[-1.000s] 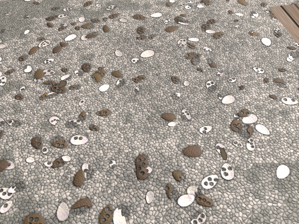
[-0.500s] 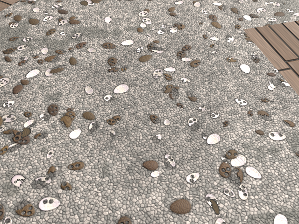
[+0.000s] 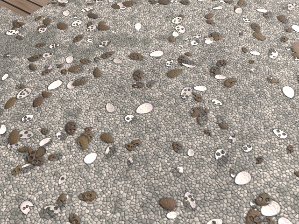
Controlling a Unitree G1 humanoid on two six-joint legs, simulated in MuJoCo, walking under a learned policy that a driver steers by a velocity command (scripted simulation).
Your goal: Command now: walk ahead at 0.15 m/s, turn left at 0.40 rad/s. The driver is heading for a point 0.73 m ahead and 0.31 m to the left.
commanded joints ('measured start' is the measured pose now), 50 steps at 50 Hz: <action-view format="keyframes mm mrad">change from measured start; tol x32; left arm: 1 6 128 21 -54 -3 -1 16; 50 125 222 52 -177 12 -5 -17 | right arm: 1 28 -6 9 -50 0 6 7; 50 -282 -96 -1 -348 -15 13 104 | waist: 1 -11 -139 -91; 11 -50 261 -259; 50 100 -169 45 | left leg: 1 124 -8 52 -119 79 2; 8 202 -47 84 -314 -105 68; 11 610 368 -518 -508 826 374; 25 361 104 -462 -750 -403 218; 32 37 -25 -429 -676 -459 106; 34 -199 -203 -154 -108 -436 12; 40 -215 -64 -100 235 -25 -24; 50 -139 -3 63 -170 17 -6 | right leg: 1 -7 -259 26 -23 746 -88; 9 44 -302 3 363 637 -32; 11 -396 11 -19 899 -476 93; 26 -365 -32 204 521 -219 133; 32 123 43 151 35 -164 38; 35 102 -485 793 -268 -635 -79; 50 161 -298 78 -169 241 -31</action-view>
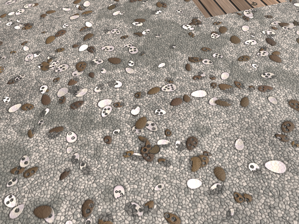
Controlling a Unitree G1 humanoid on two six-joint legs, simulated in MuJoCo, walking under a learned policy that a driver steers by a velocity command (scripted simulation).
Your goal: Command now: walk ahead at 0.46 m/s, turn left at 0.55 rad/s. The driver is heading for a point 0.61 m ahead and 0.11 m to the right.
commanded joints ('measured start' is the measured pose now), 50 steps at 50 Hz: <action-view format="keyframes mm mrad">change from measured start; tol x32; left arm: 1 36 167 36 -19 -4 -5 6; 28 -377 46 -16 -145 3 44 -69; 34 85 198 48 -41 26 37 -34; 50 -64 146 14 -23 -24 30 -7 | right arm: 1 -220 -18 16 -142 -2 -24 9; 8 368 -251 -54 -1 11 -55 -78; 50 62 -32 54 13 21 -49 -100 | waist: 1 36 -181 128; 8 -212 93 -416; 20 -65 12 93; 36 58 -139 -303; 50 -35 -126 -47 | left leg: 1 -11 -20 104 -168 -52 39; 5 470 -164 157 -339 -86 143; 7 1102 278 -477 -410 -224 276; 15 518 147 -149 -675 272 209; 26 665 151 96 -754 412 129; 32 827 183 177 -331 1098 81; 34 556 130 201 178 680 66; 35 85 -125 165 608 -285 1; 50 156 -1 35 -68 71 -34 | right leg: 1 -31 -233 54 -48 433 -139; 5 -65 -226 -41 389 1033 -114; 7 -662 -75 -34 979 -34 -41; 9 -786 -46 193 1172 -89 -60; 33 -315 142 41 310 131 -221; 36 255 -298 920 100 173 -495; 41 -269 -160 449 42 758 -338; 50 -158 -58 268 96 994 -185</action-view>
